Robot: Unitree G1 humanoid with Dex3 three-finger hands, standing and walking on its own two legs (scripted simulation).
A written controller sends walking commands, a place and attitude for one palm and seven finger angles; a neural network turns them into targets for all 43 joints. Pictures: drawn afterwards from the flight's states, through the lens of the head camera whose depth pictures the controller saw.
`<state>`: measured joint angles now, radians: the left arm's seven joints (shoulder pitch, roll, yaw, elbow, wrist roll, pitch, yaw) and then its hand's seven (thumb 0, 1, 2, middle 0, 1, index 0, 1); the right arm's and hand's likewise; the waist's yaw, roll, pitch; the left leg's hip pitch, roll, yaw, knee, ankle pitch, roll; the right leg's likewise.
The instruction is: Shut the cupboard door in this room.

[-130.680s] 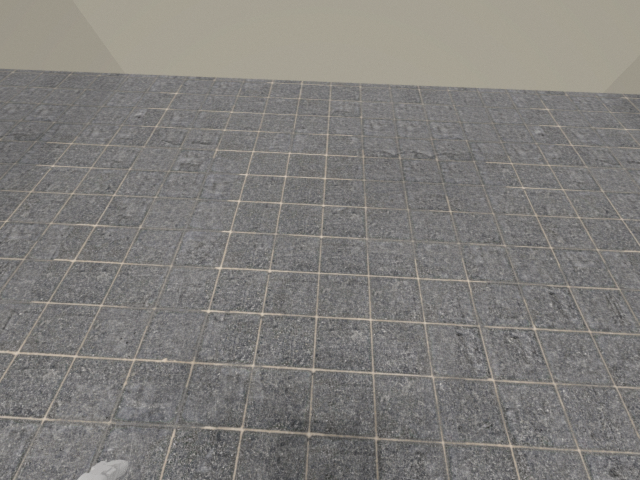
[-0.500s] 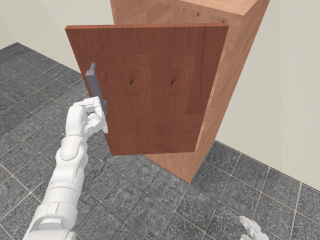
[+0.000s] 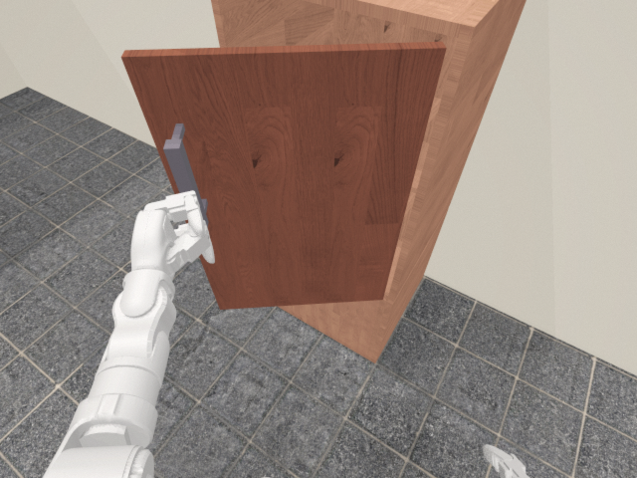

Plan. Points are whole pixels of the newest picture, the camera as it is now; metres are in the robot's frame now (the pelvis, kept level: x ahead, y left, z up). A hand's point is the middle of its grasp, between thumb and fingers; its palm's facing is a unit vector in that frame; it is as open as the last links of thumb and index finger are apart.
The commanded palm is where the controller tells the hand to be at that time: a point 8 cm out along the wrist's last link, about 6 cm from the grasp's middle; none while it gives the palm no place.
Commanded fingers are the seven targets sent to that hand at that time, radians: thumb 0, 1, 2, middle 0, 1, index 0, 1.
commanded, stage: push the door shut along its arc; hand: left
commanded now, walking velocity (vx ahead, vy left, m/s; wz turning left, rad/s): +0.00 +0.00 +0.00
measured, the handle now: (190, 180) +0.50 +0.20 +0.10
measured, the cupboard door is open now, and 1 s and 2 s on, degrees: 36 23 9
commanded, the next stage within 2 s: pull the fist back off the door in 1.86 s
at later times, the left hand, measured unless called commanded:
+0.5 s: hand (213, 198) +0.46 +0.16 +0.10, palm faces -0.04 -1.00 -0.02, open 3.1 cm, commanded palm +0.44 +0.20 +0.09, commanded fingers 0.00 0.90 0.90 -1.30 -1.50 -1.30 -1.50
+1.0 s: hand (237, 174) +0.51 +0.13 +0.10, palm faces -0.17 -0.98 -0.01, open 3.1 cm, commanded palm +0.51 +0.18 +0.09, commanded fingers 0.00 0.90 0.90 -1.30 -1.50 -1.30 -1.50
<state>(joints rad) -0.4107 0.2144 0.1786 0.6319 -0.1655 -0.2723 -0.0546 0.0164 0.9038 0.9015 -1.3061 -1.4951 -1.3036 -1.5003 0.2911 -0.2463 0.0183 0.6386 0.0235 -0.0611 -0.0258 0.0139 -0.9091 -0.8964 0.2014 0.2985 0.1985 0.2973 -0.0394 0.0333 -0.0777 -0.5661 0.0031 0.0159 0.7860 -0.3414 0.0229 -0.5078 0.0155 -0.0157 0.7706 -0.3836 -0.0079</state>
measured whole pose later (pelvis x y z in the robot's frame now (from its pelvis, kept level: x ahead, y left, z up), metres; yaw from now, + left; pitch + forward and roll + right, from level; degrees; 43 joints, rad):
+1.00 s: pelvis +0.00 +0.01 -0.02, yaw -1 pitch +17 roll -2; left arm -1.00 0.47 0.29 1.25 -0.11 -0.32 -0.30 0.02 0.90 0.90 -1.30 -1.49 -1.30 -1.50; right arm 0.41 -0.27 0.02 0.66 0.01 -0.02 -0.01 0.01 -0.91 -0.90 0.20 0.30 0.20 0.30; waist -0.19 0.04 -0.10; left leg -0.84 0.02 0.00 0.93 -0.38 0.03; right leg -0.77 0.03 -0.03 0.88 -0.41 0.00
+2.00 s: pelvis +0.00 +0.01 -0.05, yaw -1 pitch +27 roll -5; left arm -1.48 0.60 0.23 1.43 -0.02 -0.16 -0.35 0.03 0.99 0.98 -1.30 -1.49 -1.30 -1.50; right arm 0.45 -0.27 0.04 0.71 -0.05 -0.06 -0.01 0.00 -0.91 -0.90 0.20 0.30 0.20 0.30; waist -0.31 0.07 -0.09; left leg -1.14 0.03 -0.04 1.10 -0.44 0.03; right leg -1.03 0.04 -0.07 1.00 -0.45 0.00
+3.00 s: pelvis +0.01 -0.01 -0.02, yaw +0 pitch +16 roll -1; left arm -0.97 0.18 0.23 1.20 -0.01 -0.39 0.19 0.02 0.90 0.90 -1.31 -1.50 -1.30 -1.50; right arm 0.33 -0.23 0.00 0.65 -0.05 0.01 0.06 0.01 -0.91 -0.90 0.20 0.30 0.20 0.30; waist -0.16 0.05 -0.13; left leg -0.77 0.01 0.00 0.88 -0.38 0.01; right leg -0.72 0.03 -0.03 0.86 -0.42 -0.02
